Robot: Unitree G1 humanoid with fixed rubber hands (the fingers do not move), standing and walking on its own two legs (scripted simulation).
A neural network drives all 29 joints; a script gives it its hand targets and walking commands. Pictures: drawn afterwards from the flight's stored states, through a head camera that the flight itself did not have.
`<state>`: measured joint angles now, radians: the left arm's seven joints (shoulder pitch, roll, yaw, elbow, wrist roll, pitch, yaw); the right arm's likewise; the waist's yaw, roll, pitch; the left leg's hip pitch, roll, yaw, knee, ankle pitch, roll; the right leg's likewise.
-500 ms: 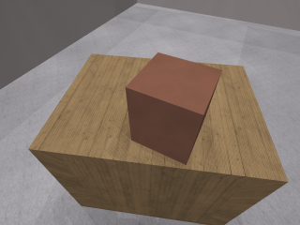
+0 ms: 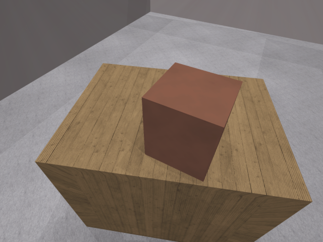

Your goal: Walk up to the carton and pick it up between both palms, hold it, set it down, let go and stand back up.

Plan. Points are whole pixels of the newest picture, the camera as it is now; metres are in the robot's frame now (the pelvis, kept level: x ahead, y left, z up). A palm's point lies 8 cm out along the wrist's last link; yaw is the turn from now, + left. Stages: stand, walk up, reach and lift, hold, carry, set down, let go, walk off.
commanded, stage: stand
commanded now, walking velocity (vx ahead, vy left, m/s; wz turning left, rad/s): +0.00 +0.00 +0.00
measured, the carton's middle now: (189, 121) +0.47 -0.05 +0.04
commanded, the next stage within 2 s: none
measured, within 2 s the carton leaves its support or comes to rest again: neither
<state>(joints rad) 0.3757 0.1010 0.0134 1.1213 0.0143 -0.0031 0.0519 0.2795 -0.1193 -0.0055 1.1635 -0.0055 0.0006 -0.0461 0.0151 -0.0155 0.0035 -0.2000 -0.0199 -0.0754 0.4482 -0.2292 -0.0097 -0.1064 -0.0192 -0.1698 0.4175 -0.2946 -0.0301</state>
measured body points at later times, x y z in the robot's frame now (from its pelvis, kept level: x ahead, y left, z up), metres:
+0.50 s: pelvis -0.01 -0.01 +0.00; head +0.00 +0.00 +0.45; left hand -0.06 +0.19 -0.16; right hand -0.03 -0.21 -0.16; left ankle +0.01 +0.13 -0.74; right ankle -0.04 -0.09 -0.74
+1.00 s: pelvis -0.01 +0.00 +0.00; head +0.00 +0.00 +0.45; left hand -0.06 +0.20 -0.16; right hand -0.04 -0.20 -0.16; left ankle +0.01 +0.13 -0.74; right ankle -0.04 -0.09 -0.74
